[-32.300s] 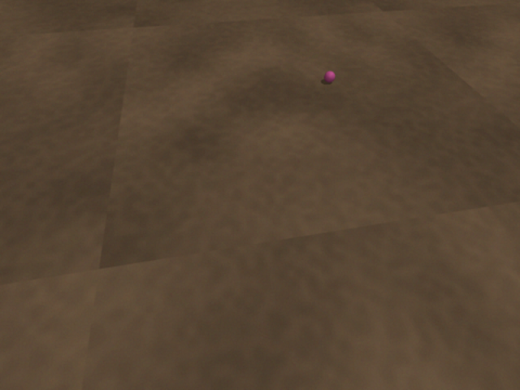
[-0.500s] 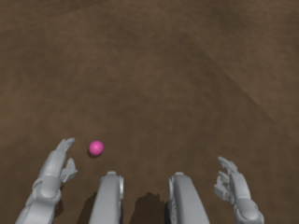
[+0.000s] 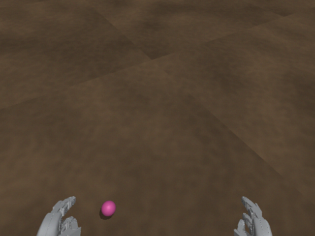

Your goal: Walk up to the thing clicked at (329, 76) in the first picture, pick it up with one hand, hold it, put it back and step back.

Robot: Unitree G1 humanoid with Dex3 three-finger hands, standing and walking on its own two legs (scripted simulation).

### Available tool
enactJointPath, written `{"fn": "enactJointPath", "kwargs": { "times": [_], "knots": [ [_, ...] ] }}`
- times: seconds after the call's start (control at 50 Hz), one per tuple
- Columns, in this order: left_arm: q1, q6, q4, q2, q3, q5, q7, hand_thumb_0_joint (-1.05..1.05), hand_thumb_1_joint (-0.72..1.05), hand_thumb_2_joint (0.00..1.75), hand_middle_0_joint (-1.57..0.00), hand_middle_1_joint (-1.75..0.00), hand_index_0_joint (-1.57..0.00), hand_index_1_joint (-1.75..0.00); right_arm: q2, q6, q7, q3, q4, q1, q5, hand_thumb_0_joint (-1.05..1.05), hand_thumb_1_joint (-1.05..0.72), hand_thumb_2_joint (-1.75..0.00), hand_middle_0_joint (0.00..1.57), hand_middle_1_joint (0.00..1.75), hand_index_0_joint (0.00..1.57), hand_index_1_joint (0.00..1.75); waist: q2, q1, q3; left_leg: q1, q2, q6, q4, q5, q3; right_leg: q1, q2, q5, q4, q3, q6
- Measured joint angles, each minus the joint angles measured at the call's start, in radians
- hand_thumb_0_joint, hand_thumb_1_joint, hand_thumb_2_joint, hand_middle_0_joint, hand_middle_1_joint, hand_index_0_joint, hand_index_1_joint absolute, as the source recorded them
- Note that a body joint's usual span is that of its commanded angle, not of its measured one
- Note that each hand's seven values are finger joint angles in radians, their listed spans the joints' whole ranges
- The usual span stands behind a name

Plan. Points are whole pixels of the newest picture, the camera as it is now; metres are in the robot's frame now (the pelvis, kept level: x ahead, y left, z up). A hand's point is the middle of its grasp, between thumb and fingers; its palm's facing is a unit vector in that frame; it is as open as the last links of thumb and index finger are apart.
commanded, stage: home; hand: left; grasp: from above
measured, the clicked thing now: (108, 208) +0.41 +0.24 -0.67
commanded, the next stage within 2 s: stand in 1.96 s
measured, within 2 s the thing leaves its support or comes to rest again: neither
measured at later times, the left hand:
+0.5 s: hand (79, 235) +0.16 +0.18 -0.04, palm faces +0.06 -0.98 -0.21, open 7.4 cm
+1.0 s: hand out of the picture +0.16 +0.17 -0.04, palm faces +0.05 -0.98 -0.21, open 7.4 cm
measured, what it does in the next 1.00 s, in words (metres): stands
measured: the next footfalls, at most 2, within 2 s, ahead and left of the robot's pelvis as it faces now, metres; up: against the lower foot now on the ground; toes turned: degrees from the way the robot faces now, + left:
none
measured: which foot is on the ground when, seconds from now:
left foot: down 0.00-1.00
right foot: down 0.00-1.00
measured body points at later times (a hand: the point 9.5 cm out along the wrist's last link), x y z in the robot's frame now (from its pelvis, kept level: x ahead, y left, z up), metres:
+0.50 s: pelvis +0.00 +0.00 +0.00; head +0.02 +0.00 +0.45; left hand +0.16 +0.23 -0.02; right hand +0.16 -0.25 -0.06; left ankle +0.01 +0.13 -0.68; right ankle +0.00 -0.14 -0.68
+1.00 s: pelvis +0.00 +0.00 +0.00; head +0.01 +0.00 +0.45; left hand +0.15 +0.23 -0.02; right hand +0.16 -0.25 -0.06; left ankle +0.01 +0.13 -0.68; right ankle +0.00 -0.14 -0.68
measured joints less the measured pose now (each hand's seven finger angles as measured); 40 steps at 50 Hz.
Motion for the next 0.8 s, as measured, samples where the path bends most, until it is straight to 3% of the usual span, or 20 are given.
{"fn": "enactJointPath", "kwargs": {
  "times": [0.3,0.8],
  "knots": [
    [-0.01,-0.015,0.033,-0.002,-0.006,0.014,-0.036,0.01,0.9,0.89,-0.2,-0.3,-0.2,-0.29,0.001,-0.048,0.009,-0.001,0.009,-0.052,-0.018,0.02,-0.9,-0.9,0.2,0.3,0.21,0.3,-0.013,0.025,0.034,0.043,-0.007,-0.002,-0.022,0.007,-0.005,0.043,-0.007,-0.001,-0.014,-0.005,-0.001],
    [-0.02,-0.019,0.045,-0.002,-0.009,0.014,-0.032,0.01,0.9,0.89,-0.2,-0.3,-0.2,-0.29,-0.001,-0.049,0.002,-0.005,0.042,-0.028,-0.017,0.02,-0.9,-0.9,0.2,0.3,0.21,0.3,-0.011,0.02,0.038,0.056,-0.003,-0.005,-0.033,0.012,0.001,0.051,-0.002,0.004,-0.02,0.0,-0.004]
  ]
}}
